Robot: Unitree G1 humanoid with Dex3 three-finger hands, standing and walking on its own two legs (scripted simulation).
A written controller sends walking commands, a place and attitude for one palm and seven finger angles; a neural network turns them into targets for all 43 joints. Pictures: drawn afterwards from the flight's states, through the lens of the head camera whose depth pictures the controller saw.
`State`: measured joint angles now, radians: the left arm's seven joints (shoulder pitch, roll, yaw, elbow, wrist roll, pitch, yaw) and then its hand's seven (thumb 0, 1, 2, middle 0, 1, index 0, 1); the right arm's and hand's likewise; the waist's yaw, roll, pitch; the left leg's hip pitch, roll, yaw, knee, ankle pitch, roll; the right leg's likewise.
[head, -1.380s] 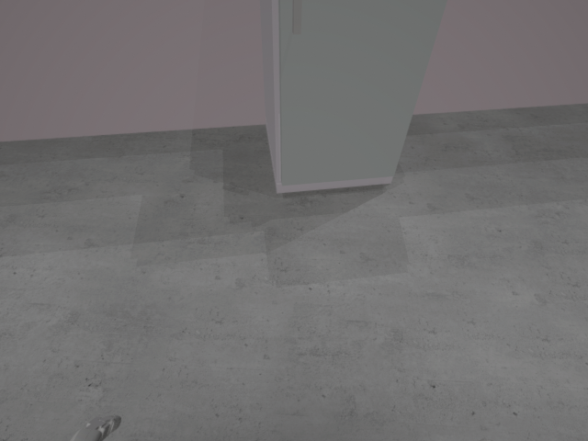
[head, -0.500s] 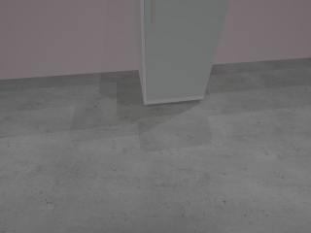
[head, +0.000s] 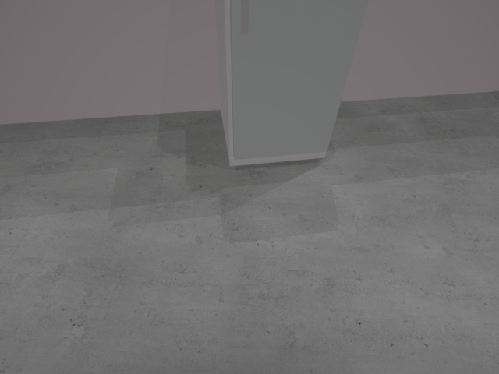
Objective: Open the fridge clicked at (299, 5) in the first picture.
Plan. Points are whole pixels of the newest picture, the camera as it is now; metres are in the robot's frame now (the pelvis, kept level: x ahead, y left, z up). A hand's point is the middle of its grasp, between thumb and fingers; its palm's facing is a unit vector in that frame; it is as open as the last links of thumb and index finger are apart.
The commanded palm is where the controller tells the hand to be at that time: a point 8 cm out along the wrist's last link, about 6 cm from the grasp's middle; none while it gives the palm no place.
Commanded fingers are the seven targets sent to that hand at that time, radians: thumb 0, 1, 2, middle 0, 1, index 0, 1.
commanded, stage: look at it before walking up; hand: left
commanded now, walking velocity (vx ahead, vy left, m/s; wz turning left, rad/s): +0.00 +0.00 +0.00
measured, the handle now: out of the picture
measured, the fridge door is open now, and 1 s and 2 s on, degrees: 0 0 0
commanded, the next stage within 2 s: walk to a spot facing it in 0.26 s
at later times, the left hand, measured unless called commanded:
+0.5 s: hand out of the picture +0.07 +0.23 -0.16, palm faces -0.04 -0.95 -0.31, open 7.4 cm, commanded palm none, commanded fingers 0.00 0.90 0.90 -0.20 -0.30 -0.20 -0.30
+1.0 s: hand out of the picture +0.14 +0.11 -0.17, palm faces -0.20 -0.96 -0.18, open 7.4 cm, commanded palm none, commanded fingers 0.00 0.90 0.90 -0.20 -0.30 -0.20 -0.30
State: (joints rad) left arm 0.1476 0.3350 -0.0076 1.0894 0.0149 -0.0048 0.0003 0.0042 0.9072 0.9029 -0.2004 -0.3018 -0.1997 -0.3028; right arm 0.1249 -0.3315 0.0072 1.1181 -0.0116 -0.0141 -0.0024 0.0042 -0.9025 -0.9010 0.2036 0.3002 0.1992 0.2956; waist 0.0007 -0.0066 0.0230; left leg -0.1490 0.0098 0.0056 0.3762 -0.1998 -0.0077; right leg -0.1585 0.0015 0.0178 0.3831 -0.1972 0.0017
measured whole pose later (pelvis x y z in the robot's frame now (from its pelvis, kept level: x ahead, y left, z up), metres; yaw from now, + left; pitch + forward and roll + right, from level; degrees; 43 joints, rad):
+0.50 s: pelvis +0.01 +0.00 +0.00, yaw -2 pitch -1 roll +0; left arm 0.19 0.31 0.00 1.08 0.02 0.02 0.00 0.00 0.91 0.90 -0.20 -0.30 -0.20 -0.30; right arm 0.14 -0.31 0.01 1.10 -0.02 0.00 0.00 0.00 -0.90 -0.90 0.20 0.30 0.20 0.30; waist 0.02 0.00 0.01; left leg -0.15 0.03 0.03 0.42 -0.25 -0.01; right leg -0.17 0.02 0.05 0.43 -0.23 -0.01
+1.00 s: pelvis +0.14 -0.06 +0.00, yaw -16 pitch +1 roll +0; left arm 0.41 0.14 0.03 1.06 0.03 -0.06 0.00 0.00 0.91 0.90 -0.20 -0.30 -0.20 -0.30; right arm 0.18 -0.20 -0.05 1.02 -0.03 -0.02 0.01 0.01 -0.91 -0.90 0.20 0.30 0.19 0.29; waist 0.02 0.01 0.03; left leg -0.60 0.12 0.07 1.07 -0.24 -0.05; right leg -0.11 0.06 0.00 0.38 -0.28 -0.07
